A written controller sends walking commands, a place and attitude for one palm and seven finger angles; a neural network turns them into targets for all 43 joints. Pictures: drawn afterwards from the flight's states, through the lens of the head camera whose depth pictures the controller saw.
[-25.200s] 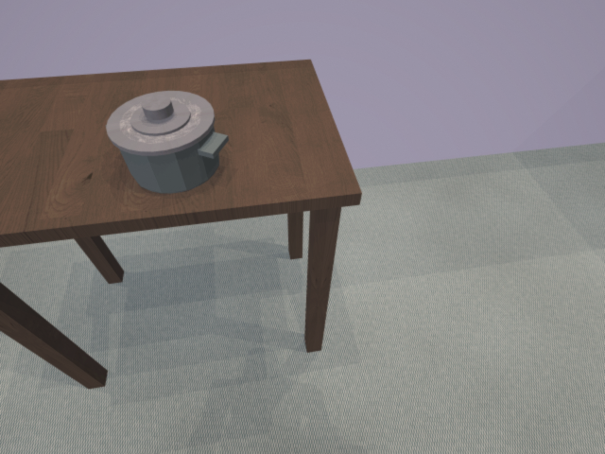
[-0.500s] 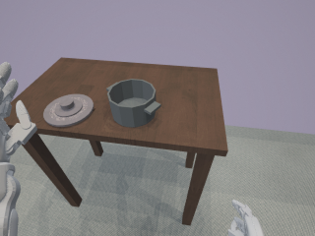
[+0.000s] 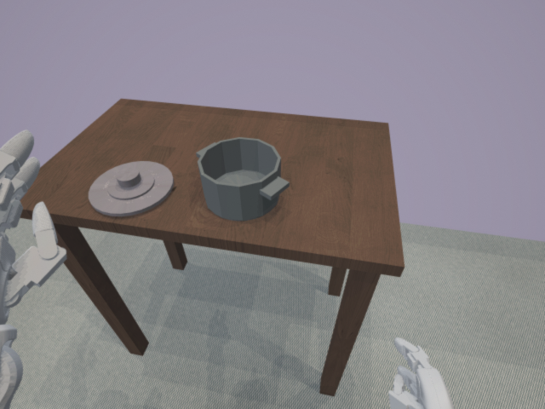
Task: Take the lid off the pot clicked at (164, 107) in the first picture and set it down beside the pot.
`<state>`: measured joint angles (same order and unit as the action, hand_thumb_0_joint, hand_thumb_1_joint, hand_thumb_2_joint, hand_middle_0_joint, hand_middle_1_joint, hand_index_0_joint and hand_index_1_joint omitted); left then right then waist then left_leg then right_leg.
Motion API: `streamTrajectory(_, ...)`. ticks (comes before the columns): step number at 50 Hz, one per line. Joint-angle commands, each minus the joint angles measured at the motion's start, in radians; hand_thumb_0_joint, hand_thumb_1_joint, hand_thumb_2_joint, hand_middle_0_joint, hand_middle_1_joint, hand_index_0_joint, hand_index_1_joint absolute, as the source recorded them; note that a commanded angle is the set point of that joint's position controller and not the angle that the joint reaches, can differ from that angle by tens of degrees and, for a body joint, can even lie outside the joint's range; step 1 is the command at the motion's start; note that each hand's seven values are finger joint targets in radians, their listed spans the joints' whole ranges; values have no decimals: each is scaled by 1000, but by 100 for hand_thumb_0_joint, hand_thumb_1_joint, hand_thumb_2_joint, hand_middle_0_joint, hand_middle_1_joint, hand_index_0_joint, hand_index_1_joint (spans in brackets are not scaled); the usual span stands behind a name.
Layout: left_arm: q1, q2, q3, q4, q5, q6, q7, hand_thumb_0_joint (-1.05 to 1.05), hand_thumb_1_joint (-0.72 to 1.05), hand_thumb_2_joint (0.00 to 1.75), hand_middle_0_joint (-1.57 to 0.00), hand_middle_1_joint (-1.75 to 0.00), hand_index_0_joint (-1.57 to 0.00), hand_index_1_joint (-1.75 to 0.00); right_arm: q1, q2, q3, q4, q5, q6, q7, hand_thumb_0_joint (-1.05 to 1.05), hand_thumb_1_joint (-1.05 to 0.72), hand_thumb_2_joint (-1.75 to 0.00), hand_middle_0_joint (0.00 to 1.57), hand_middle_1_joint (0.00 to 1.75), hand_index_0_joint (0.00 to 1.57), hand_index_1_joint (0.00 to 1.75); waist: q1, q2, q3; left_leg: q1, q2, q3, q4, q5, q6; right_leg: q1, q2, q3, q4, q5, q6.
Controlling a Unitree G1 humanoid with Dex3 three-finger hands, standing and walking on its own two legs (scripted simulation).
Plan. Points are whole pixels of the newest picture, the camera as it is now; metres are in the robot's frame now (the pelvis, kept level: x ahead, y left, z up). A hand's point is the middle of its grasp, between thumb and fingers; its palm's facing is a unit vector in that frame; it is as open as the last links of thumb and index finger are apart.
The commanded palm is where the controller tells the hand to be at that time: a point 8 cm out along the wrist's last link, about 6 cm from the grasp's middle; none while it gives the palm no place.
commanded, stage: step back with the hand held close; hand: left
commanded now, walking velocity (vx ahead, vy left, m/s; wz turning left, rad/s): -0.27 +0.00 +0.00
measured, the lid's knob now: (128, 177) +0.50 +0.38 +0.05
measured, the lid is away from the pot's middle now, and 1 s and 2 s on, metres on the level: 0.24 0.24 0.24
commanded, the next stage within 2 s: stop stepping back and stand still in 1.24 s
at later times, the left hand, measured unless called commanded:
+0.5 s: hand (22, 290) +0.14 +0.26 +0.22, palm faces +0.42 -0.77 -0.47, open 7.4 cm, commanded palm +0.08 +0.31 +0.23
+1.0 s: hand out of the picture +0.07 +0.23 +0.23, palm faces +0.53 -0.74 -0.42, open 7.4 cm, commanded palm +0.01 +0.28 +0.23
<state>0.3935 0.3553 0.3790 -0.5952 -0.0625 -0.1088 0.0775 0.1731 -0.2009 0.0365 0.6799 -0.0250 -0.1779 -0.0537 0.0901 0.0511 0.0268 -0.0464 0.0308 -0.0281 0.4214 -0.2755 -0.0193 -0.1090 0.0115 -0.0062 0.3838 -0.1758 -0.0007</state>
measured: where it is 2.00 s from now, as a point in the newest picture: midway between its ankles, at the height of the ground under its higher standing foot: outside the picture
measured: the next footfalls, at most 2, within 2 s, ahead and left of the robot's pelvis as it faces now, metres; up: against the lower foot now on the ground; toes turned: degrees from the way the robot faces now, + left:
right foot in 0.98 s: -0.01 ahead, -0.11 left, +0.00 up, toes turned +3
left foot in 1.22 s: -0.12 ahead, +0.15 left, +0.00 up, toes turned +6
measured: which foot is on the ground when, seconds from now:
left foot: down 0.00-1.00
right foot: down 0.00-0.86, up 0.88-0.96, down 0.98-1.00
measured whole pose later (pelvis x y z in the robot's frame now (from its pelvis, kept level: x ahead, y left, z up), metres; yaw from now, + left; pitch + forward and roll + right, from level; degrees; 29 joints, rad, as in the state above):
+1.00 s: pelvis -0.12 +0.00 -0.04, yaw +1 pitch -1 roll +0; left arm 0.46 0.42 0.52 -0.71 -0.04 -0.25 0.18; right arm 0.24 -0.21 -0.02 0.60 0.01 -0.11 -0.07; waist -0.01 0.01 0.00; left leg -0.49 0.04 0.01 0.74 -0.24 -0.01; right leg -0.44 0.03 0.02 0.76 -0.30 0.00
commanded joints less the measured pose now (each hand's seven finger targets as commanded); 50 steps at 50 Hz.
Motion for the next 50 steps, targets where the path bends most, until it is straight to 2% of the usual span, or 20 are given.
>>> streamTrajectory(1, -118, 194, 138, -152, -1, -104, 27, 0, 90, 90, -20, -30, -20, -30, -105, -131, -53, -202, 23, 11, -13, 0, -90, -90, 20, 30, 20, 30, -76, -63, -30, -137, -3, 32, 14, 33, 58, -115, -101, 103, -82, 120, -13)
streamTrajectory(2, -101, 186, 125, -155, 4, -105, 25, 0, 90, 90, -20, -30, -20, -30, -102, -134, -59, -212, 26, 21, -13, 0, -90, -90, 20, 30, 20, 30, -78, -87, -55, -132, -1, 28, 31, 39, 60, -129, -113, 105, -78, 115, -14)
streamTrajectory(6, 17, 209, 158, -207, 4, -115, 32, 0, 90, 90, -20, -30, -20, -30, -92, -135, -71, -247, 29, 50, -21, 0, -90, -90, 20, 30, 20, 30, -75, -21, -181, -111, 36, 17, 20, 258, 62, -78, -109, 60, 32, 285, -2)
streamTrajectory(9, 59, 239, 193, -247, 3, -113, 40, 0, 90, 90, -20, -30, -20, -30, -91, -137, -84, -272, 35, 78, -21, 0, -90, -90, 20, 30, 20, 30, -75, -50, -223, -133, 55, 4, 50, 409, 56, -56, -108, 54, 81, 374, 2)
streamTrajectory(11, 88, 239, 196, -266, 0, -109, 44, 0, 90, 90, -20, -30, -20, -30, -95, -137, -85, -284, 40, 93, -20, 0, -90, -90, 20, 30, 20, 30, -76, -9, -219, -154, 59, -4, 48, 430, 52, -69, -105, 49, 105, 350, 3)
streamTrajectory(15, 114, 267, 228, -308, -3, -116, 58, 0, 90, 90, -20, -30, -20, -30, -95, -144, -92, -298, 43, 103, -23, 0, -90, -90, 20, 30, 20, 30, -75, 16, -196, -224, 58, -21, 37, 309, 57, -97, -96, 55, 123, 253, 2)
streamTrajectory(23, 56, 239, 222, -296, 14, -144, 88, 0, 90, 90, -20, -30, -20, -30, -66, -158, -96, -298, 45, 81, -35, 0, -90, -90, 20, 30, 20, 30, -90, 50, -96, -492, 81, -79, -53, -254, 89, -96, -71, 48, 206, 14, 4)
streamTrajectory(27, -6, 215, 206, -268, 32, -151, 97, 0, 90, 90, -20, -30, -20, -30, -57, -162, -94, -290, 44, 63, -38, 0, -90, -90, 20, 30, 20, 30, -95, 85, -54, -618, 109, -117, -91, -420, 116, -74, -45, 35, 300, -30, 12)
streamTrajectory(29, -47, 215, 203, -256, 37, -151, 99, 0, 90, 90, -20, -30, -20, -30, -48, -160, -94, -283, 44, 55, -37, 0, -90, -90, 20, 30, 20, 30, -97, 33, -43, -659, 104, -108, -58, -449, 120, -71, -52, 49, 302, -36, 10)
streamTrajectory(31, -57, 224, 205, -250, 34, -149, 99, 0, 90, 90, -20, -30, -20, -30, -44, -153, -92, -274, 41, 53, -37, 0, -90, -90, 20, 30, 20, 30, -100, -39, -48, -605, 68, -75, 14, -432, 105, -139, -85, 94, 221, -72, -5)
streamTrajectory(33, -67, 232, 203, -259, 27, -148, 99, 0, 90, 90, -20, -30, -20, -30, -42, -143, -91, -265, 39, 54, -31, 0, -90, -90, 20, 30, 20, 30, -106, -123, -51, -508, 19, -31, 126, -384, 77, -257, -146, 175, 84, -176, -37)
streamTrajectory(35, -28, 264, 228, -282, 22, -150, 104, 0, 90, 90, -20, -30, -20, -30, -39, -133, -86, -251, 33, 58, -24, 0, -90, -90, 20, 30, 20, 30, -106, -146, -97, -399, -4, -11, 206, -288, 61, -315, -199, 225, 14, -177, -70)
streamTrajectory(37, 4, 245, 214, -304, 16, -156, 105, 0, 90, 90, -20, -30, -20, -30, -40, -122, -81, -249, 36, 61, -17, 0, -90, -90, 20, 30, 20, 30, -112, -122, -133, -352, 4, -13, 202, -240, 63, -313, -207, 201, 32, -127, -68)
streamTrajectory(40, 42, 255, 236, -345, 13, -173, 118, 0, 90, 90, -20, -30, -20, -30, -48, -136, -87, -263, 40, 55, -23, 0, -90, -90, 20, 30, 20, 30, -109, -5, -139, -411, 60, -77, 68, -282, 84, -277, -135, 118, 149, -110, -31)
streamTrajectory(43, 28, 224, 247, -338, 24, -189, 131, 0, 90, 90, -20, -30, -20, -30, -51, -152, -98, -268, 41, 33, -31, 0, -90, -90, 20, 30, 20, 30, -107, 182, -120, -694, 195, -172, -120, -469, 150, -86, -9, 19, 484, -95, 20)
streamTrajectory(44, 18, 220, 252, -328, 24, -191, 132, 0, 90, 90, -20, -30, -20, -30, -46, -149, -104, -262, 39, 24, -30, 0, -90, -90, 20, 30, 20, 30, -107, 183, -115, -740, 228, -193, -151, -467, 161, -58, 19, 15, 548, -140, 29)
streamTrajectory(46, 11, 218, 241, -295, 16, -184, 131, 0, 90, 90, -20, -30, -20, -30, -43, -144, -113, -248, 41, 8, -27, 0, -90, -90, 20, 30, 20, 30, -105, 133, -87, -649, 232, -183, -103, -306, 155, -143, 24, 33, 506, -202, 21)
streamTrajectory(48, -9, 226, 238, -260, 18, -179, 121, 0, 90, 90, -20, -30, -20, -30, -43, -136, -108, -228, 37, 4, -21, 0, -90, -90, 20, 30, 20, 30, -100, 23, -61, -545, 154, -95, 60, -144, 102, -197, -42, 75, 245, -73, -9)
streamTrajectory(49, -23, 249, 239, -242, 20, -179, 115, 0, 90, 90, -20, -30, -20, -30, -51, -124, -106, -220, 33, 10, -18, 0, -90, -90, 20, 30, 20, 30, -110, -105, -48, -496, 70, -24, 205, -144, 49, -272, -148, 228, 80, 79, -57)
streamTrajectory(50, -47, 280, 242, -266, 20, -172, 112, 0, 90, 90, -20, -30, -20, -30, -41, -112, -110, -201, 32, 20, -11, 0, -90, -90, 20, 30, 20, 30, -111, -240, -109, -439, -13, 45, 358, -183, 2, -302, -285, 388, -48, 101, -110)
